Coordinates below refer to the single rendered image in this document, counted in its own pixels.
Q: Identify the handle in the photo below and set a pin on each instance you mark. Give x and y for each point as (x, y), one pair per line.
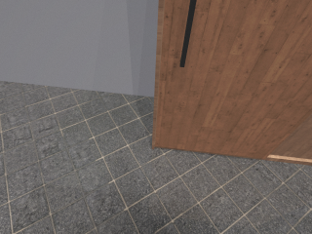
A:
(188, 27)

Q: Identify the wardrobe door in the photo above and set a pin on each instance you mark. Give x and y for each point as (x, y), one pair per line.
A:
(299, 143)
(246, 84)

